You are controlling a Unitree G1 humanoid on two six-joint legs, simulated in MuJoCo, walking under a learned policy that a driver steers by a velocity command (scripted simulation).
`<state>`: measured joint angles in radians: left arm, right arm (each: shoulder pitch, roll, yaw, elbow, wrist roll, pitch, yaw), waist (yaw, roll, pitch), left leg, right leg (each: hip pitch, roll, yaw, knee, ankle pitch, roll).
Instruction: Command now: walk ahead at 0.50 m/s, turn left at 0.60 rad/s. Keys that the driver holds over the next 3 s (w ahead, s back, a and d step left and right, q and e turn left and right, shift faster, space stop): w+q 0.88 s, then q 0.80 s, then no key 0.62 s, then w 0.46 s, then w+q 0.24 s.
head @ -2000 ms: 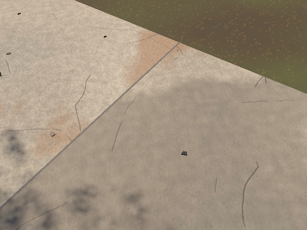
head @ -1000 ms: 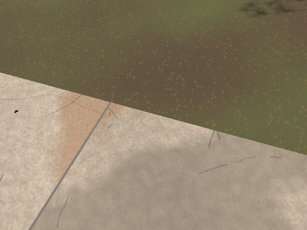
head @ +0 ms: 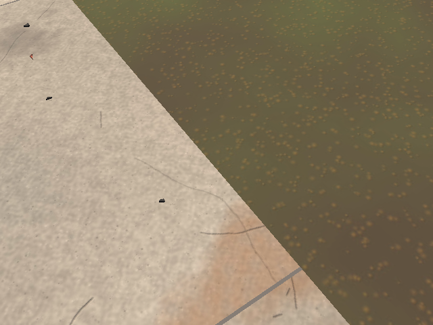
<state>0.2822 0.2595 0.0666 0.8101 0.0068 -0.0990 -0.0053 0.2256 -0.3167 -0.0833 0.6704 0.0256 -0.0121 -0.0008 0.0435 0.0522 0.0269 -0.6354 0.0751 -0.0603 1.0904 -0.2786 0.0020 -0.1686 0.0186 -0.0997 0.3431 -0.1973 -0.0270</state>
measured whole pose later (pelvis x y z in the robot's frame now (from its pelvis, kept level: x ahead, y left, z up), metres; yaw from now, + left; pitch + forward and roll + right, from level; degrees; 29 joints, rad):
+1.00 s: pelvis +0.54 +0.13 +0.00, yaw +35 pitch +1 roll -2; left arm 0.27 0.27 0.06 0.80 0.01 -0.09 0.00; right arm 0.21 -0.32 -0.08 0.64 0.02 0.00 -0.01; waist 0.04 0.05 0.05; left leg -0.63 0.06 -0.06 1.05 -0.30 -0.02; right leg -0.17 0.02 -0.10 0.35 -0.20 -0.03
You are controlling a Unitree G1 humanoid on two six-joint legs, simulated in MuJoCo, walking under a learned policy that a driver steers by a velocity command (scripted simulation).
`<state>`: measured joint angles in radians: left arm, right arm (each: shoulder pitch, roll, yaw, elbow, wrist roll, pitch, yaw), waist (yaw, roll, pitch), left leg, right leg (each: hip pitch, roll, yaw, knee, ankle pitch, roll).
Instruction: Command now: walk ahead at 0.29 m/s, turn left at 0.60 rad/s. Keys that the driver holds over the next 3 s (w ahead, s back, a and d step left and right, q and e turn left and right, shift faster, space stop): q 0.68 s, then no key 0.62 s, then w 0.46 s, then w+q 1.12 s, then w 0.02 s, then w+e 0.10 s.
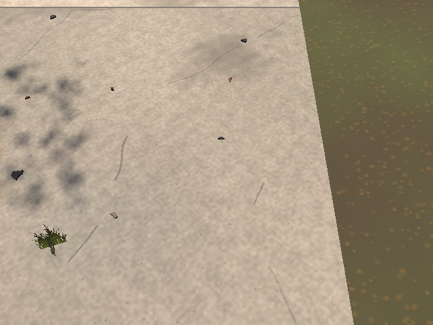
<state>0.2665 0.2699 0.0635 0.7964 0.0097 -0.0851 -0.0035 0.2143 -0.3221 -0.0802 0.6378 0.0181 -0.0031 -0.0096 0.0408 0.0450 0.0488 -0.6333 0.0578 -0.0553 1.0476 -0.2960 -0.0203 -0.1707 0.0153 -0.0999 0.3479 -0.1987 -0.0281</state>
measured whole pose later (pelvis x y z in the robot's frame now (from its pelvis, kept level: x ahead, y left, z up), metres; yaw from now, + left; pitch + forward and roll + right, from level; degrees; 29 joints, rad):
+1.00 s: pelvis +0.17 +0.02 -0.01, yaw +30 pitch +1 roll +0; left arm 0.19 0.26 0.04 0.74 -0.01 0.02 0.01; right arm 0.18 -0.28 -0.06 0.65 0.01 0.05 -0.02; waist 0.03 0.01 0.04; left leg -0.23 0.00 -0.05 0.50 -0.26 -0.04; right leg -0.27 -0.05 -0.02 0.51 -0.26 0.02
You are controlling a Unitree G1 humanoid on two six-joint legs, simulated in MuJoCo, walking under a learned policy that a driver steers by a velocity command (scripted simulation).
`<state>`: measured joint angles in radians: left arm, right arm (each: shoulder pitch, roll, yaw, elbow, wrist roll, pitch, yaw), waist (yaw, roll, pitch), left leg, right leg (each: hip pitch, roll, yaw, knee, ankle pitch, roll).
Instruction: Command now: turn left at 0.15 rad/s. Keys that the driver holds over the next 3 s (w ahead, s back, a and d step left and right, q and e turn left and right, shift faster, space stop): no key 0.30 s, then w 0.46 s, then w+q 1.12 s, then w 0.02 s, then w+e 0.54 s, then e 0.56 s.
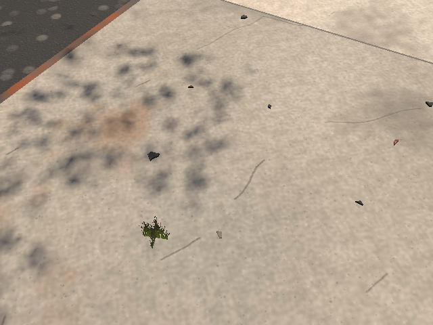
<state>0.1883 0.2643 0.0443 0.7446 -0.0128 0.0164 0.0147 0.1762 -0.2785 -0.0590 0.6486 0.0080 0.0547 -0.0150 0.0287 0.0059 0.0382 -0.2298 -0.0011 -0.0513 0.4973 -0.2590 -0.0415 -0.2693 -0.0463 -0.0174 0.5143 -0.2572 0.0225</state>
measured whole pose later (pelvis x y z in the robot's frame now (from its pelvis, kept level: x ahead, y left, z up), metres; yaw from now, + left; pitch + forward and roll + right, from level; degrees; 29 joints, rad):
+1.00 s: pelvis +0.24 -0.01 -0.01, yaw +4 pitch +2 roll +0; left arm 0.46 0.26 0.03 0.94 0.00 -0.06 0.01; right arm -0.02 -0.23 -0.03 0.71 0.03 -0.07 0.07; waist 0.09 0.01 0.04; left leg -0.58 -0.01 0.07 0.54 -0.01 0.09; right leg 0.22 0.01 -0.11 0.17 -0.41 -0.02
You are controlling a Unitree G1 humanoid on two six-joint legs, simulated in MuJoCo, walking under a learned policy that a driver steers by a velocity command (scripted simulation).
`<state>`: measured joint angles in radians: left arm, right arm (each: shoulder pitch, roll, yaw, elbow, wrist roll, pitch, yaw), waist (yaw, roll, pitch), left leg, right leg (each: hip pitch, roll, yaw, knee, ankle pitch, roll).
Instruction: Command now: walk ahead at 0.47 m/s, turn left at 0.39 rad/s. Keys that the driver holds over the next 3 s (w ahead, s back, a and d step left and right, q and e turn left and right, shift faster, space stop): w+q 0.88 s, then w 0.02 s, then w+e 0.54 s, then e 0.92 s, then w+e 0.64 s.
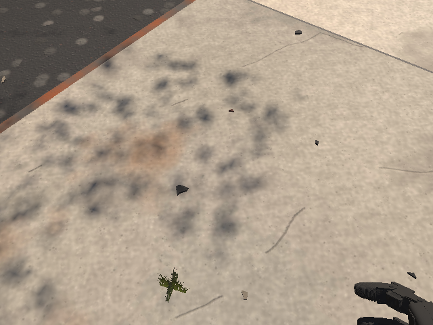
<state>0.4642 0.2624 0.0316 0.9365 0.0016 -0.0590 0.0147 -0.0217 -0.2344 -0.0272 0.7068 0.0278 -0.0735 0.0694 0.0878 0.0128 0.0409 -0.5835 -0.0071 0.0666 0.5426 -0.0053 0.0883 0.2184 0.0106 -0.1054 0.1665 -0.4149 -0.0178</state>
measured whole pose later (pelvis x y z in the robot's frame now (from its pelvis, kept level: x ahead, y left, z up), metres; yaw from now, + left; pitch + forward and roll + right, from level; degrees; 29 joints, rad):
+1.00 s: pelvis +0.54 +0.11 +0.01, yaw +33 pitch +2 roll -2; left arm 0.38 0.31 0.08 0.84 -0.03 -0.06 0.00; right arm 0.03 -0.26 -0.04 0.62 0.02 -0.03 0.05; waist 0.09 0.02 0.05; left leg -0.54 0.04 0.01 0.58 -0.12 0.08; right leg 0.10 -0.05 -0.22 0.28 -0.39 0.05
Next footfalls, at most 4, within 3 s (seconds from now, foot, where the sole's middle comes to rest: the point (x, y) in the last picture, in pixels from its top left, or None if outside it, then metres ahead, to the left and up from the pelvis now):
0.04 left None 0.21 0.09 -0.76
0.50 right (272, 307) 0.51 -0.07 -0.76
1.02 left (156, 261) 0.63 0.30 -0.76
1.56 right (190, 169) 1.00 0.24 -0.76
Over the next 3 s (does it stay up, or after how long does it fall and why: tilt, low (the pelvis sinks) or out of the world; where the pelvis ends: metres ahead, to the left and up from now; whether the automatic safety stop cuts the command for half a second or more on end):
stays up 1.15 0.26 0.01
